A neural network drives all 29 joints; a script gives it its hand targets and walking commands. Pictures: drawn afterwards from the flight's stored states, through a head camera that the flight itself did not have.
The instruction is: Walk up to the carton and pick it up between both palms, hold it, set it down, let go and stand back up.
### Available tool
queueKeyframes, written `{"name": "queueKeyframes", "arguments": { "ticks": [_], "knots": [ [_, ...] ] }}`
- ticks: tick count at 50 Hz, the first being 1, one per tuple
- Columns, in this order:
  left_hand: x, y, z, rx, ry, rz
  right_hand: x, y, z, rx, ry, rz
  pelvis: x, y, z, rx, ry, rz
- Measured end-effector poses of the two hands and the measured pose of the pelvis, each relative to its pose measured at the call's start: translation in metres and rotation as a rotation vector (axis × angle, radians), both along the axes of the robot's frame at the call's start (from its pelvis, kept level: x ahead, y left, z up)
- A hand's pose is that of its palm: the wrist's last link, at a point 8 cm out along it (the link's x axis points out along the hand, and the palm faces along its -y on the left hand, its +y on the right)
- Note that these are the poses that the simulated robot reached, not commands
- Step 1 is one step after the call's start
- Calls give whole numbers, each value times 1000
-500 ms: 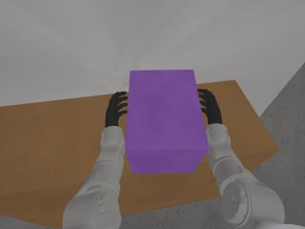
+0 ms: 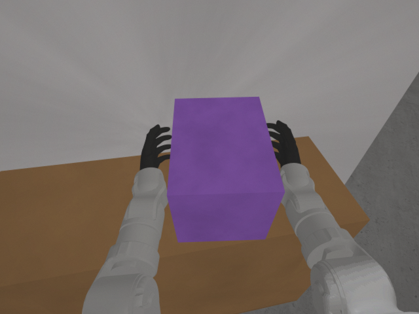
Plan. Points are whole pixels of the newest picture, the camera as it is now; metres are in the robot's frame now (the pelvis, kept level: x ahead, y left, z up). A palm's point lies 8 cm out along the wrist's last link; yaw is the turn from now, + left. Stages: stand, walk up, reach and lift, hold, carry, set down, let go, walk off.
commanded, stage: reach and lift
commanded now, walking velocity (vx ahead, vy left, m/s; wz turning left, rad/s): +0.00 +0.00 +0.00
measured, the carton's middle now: (219, 168) +0.40 -0.01 +0.08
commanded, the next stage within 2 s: hold in 1.40 s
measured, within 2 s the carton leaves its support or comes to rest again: neither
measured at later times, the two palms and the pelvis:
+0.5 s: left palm (137, 155) +0.36 +0.15 +0.16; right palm (289, 157) +0.36 -0.13 +0.15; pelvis -0.01 +0.01 +0.00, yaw +1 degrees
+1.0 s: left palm (135, 149) +0.36 +0.15 +0.17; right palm (291, 153) +0.36 -0.13 +0.16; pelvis +0.00 +0.01 +0.00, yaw +1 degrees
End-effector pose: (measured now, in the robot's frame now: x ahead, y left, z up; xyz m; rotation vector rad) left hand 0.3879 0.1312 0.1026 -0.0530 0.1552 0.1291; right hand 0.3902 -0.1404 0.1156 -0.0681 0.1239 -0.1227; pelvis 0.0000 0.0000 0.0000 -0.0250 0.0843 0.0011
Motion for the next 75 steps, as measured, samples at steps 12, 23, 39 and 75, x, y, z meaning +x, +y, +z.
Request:
{"name": "queueKeyframes", "arguments": {
  "ticks": [12,23,39,75],
  "knots": [
    [-12,3,37,38,7,-23,-18,2,31,16,14,-22,-4,3,1,5,-120,10],
    [-26,13,52,52,8,-22,-28,13,35,34,14,-8,-10,7,0,9,-164,15],
    [-24,13,65,66,10,-35,-27,11,46,45,5,-15,-5,7,1,10,-197,18],
    [-30,17,81,66,-14,-32,-31,15,58,50,-26,-8,-2,5,0,11,-225,24]
  ]
}}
